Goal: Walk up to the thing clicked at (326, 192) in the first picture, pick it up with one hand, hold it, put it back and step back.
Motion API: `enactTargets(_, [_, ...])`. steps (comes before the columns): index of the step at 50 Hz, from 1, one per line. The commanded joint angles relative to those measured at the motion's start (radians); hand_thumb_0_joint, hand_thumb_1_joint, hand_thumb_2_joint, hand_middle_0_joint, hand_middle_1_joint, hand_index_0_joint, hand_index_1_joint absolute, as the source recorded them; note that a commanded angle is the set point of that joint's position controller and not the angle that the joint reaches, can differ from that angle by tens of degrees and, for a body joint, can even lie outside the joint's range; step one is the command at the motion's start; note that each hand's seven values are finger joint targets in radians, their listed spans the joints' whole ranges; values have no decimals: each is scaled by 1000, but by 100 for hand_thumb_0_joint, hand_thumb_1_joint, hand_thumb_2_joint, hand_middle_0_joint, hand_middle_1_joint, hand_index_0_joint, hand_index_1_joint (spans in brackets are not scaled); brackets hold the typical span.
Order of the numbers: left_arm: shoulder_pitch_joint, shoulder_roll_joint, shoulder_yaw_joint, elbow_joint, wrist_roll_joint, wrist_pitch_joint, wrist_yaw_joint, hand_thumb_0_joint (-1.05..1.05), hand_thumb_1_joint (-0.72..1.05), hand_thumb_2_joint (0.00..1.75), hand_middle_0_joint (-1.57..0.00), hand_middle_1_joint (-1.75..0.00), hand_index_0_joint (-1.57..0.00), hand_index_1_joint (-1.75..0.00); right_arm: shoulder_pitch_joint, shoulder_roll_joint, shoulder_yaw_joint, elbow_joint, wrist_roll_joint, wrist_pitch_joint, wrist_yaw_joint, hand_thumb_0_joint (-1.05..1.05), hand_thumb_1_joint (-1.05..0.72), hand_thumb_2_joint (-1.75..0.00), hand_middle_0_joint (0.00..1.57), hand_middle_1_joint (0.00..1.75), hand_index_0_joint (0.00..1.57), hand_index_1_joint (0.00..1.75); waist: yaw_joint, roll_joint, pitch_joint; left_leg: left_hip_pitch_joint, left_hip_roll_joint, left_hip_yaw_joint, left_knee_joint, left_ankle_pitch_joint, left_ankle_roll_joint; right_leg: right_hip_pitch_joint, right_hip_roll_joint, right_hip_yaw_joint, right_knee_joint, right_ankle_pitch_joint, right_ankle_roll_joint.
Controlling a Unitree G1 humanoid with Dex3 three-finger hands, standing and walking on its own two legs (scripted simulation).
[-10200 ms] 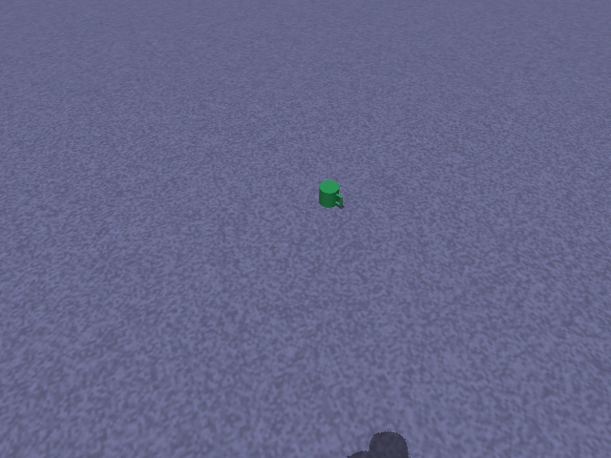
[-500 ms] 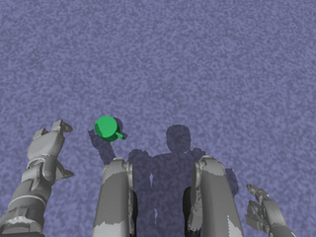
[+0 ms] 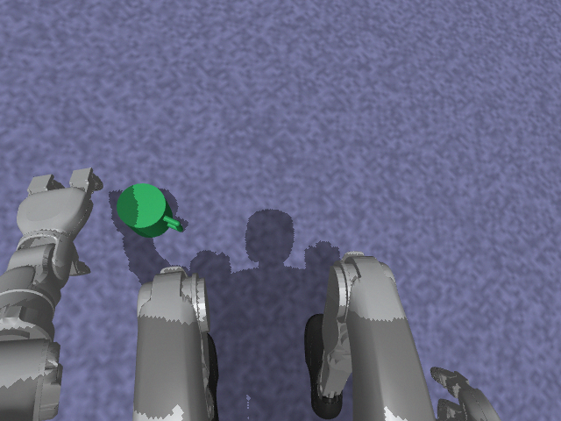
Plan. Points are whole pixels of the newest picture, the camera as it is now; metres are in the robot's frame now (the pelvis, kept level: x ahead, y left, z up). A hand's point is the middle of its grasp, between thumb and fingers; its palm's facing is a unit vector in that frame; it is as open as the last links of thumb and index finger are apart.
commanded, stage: rise first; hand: left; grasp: from above
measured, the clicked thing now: (154, 215) +0.47 +0.22 -0.34
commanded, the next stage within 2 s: approach in 1.04 s
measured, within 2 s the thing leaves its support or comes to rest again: neither
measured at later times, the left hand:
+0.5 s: hand (90, 223) +0.42 +0.29 -0.20, palm faces -0.45 -0.05 -0.89, open 14.2 cm
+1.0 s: hand (99, 220) +0.43 +0.29 -0.22, palm faces -0.46 -0.06 -0.89, open 14.2 cm
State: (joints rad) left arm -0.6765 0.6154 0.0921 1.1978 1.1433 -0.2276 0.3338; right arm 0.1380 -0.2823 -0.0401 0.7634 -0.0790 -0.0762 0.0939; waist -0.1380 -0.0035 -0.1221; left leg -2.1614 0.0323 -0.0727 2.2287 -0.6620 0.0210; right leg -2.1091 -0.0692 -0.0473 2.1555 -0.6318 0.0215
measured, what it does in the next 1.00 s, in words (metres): stands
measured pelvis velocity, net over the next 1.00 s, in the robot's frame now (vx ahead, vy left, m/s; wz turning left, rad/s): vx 0.01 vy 0.00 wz -0.01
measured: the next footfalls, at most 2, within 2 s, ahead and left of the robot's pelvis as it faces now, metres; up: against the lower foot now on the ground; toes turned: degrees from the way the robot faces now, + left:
none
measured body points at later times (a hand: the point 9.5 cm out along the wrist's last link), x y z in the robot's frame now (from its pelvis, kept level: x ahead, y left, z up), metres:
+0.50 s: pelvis +0.01 +0.00 -0.03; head +0.24 +0.05 +0.35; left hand +0.44 +0.29 -0.15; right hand +0.09 -0.29 -0.15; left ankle +0.09 +0.12 -0.35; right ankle +0.11 -0.14 -0.35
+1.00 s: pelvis +0.01 +0.00 -0.04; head +0.25 +0.05 +0.34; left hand +0.45 +0.29 -0.17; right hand +0.09 -0.29 -0.15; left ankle +0.09 +0.12 -0.35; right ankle +0.11 -0.14 -0.35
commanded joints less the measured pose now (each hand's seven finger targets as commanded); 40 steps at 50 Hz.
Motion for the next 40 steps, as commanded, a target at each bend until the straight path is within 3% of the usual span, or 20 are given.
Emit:
enactTargets(1, [-296,257,48,-118,16,3,63,0,-55,102,-8,-98,-7,-99,150,-216,-72,-33,-13,-10,-1,0,-91,-90,20,30,20,30,12,244,-619,534,-38,13,-280,96,-3,216,47,-69,-181,96,-51])
enactTargets(7, [-314,260,40,-69,49,1,82,0,-56,102,-7,-99,-7,-100,158,-213,-68,-27,-28,-9,9,0,-91,-90,20,30,20,30,-6,203,-608,482,-41,27,-242,81,6,221,48,-65,-176,86,-49])
enactTargets(12, [-326,271,45,-51,67,-7,98,0,-57,103,-7,-100,-6,-100,152,-215,-69,-25,-35,-8,15,0,-91,-90,20,30,20,30,-5,191,-602,442,-41,35,-212,68,9,205,52,-64,-161,77,-52])
enactTargets(20, [-336,290,64,-22,100,-29,119,0,-57,103,-6,-101,-6,-101,172,-212,-63,-14,-53,-2,23,0,-91,-90,20,30,20,30,-19,176,-619,425,-46,51,-160,142,14,239,53,-59,-138,140,-48])
enactTargets(22, [-337,299,66,-18,103,-30,125,0,-58,103,-7,-101,-6,-101,165,-209,-66,-13,-53,-3,24,0,-91,-90,20,30,20,30,-10,187,-617,405,-48,60,-153,125,15,238,55,-55,-139,129,-50])
enactTargets(28, [-348,291,70,5,103,-26,141,0,-58,104,-6,-101,-6,-102,168,-218,-69,-10,-61,-4,26,0,-91,-90,20,30,20,30,-22,187,-602,398,-45,53,-150,110,15,205,55,-61,-125,115,-51])
enactTargets(36, [-350,288,72,-8,106,-15,151,0,-58,103,-6,-101,-6,-102,181,-224,-71,-6,-62,-5,32,0,-91,-90,20,30,20,30,-32,228,-619,436,-42,42,-144,165,9,196,52,-66,-97,165,-48])
enactTargets(38, [-326,290,76,2,104,-8,153,0,-59,104,-7,-101,-6,-102,181,-224,-70,-7,-58,-3,33,0,-91,-91,20,30,20,30,-20,219,-628,436,-44,43,-146,162,7,198,54,-65,-98,163,-52])
enactTargets(40, [-360,288,73,-15,101,-11,154,0,-58,103,-6,-102,-6,-102,185,-228,-70,-7,-62,-3,34,0,-91,-90,20,30,20,30,-36,211,-634,426,-42,45,-134,167,10,209,55,-66,-99,170,-49])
